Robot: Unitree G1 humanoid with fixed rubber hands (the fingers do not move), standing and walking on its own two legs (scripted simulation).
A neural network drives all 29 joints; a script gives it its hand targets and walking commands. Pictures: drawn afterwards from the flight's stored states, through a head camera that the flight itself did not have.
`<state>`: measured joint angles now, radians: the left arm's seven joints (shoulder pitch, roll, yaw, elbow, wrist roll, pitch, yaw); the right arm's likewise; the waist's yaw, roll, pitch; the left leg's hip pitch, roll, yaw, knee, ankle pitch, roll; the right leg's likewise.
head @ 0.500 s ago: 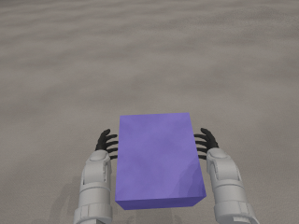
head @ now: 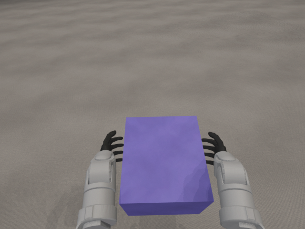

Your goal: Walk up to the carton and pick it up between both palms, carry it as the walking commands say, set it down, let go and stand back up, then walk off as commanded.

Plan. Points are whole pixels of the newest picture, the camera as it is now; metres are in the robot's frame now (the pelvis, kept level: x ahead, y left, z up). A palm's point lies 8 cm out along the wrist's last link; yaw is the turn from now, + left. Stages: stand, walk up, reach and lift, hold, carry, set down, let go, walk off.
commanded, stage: reach and lift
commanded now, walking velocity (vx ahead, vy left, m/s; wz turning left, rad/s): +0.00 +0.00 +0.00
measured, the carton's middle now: (162, 165) +0.31 +0.00 -0.04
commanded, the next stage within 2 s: hold in 0.82 s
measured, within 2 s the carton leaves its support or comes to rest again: neither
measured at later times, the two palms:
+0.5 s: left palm (107, 156) +0.29 +0.16 +0.05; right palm (220, 158) +0.29 -0.15 +0.05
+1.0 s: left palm (105, 161) +0.28 +0.16 +0.05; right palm (221, 162) +0.27 -0.15 +0.04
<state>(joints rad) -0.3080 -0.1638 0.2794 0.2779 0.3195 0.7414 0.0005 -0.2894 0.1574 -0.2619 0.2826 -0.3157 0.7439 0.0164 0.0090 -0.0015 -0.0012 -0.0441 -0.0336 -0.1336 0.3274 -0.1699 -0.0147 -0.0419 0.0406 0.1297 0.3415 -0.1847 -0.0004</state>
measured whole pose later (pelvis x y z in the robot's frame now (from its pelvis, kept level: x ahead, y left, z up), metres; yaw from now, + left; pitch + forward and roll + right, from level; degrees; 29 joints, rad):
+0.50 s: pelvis +0.01 +0.00 +0.00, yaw +0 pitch -6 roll +0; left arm -0.25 -0.15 0.24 0.24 0.30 0.75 0.00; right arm -0.23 0.15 -0.22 0.22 -0.30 0.76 0.02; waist 0.00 0.00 -0.01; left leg -0.02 -0.04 -0.13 0.31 -0.17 -0.01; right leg -0.02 0.03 0.13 0.31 -0.18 0.00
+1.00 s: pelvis +0.00 +0.00 +0.00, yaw +0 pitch -7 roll +0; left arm -0.23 -0.15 0.23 0.21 0.29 0.76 -0.01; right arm -0.22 0.14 -0.20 0.21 -0.29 0.77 0.02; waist 0.00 0.00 0.01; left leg -0.03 -0.04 -0.13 0.33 -0.17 -0.01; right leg -0.02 0.04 0.13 0.33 -0.18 0.00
